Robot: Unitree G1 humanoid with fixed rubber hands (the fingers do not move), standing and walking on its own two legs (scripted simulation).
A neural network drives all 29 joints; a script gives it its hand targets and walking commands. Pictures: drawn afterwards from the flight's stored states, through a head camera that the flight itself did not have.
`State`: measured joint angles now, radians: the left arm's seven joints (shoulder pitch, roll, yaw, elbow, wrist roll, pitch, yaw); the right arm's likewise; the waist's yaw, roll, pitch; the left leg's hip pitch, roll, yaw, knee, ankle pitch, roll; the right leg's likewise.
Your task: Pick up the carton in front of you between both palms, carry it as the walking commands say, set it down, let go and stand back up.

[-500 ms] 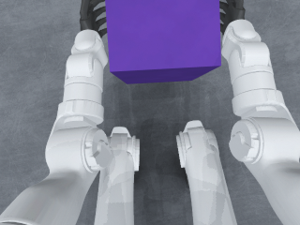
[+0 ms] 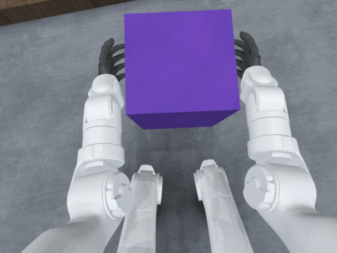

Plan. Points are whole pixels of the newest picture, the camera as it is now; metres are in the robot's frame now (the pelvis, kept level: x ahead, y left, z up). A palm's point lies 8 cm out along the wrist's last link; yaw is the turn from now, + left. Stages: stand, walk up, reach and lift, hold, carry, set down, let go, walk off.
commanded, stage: reach and lift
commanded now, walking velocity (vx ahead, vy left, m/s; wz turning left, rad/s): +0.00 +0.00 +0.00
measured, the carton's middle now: (177, 82) +0.50 -0.02 -0.12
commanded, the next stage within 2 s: none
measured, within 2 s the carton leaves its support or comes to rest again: neither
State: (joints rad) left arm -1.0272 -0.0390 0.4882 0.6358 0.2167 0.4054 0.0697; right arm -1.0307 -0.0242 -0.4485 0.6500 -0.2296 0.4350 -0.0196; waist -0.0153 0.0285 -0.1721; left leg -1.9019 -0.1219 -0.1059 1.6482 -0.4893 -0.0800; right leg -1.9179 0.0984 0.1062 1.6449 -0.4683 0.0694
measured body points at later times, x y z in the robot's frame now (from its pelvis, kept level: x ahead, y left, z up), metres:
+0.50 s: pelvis +0.05 +0.00 +0.14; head +0.18 -0.01 +0.57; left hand +0.45 +0.14 +0.11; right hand +0.45 -0.17 +0.10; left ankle +0.10 +0.13 -0.49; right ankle +0.11 -0.13 -0.49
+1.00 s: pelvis +0.10 +0.00 +0.25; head +0.09 +0.00 +0.70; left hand +0.41 +0.15 +0.25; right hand +0.40 -0.16 +0.25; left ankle +0.10 +0.13 -0.49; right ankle +0.11 -0.13 -0.49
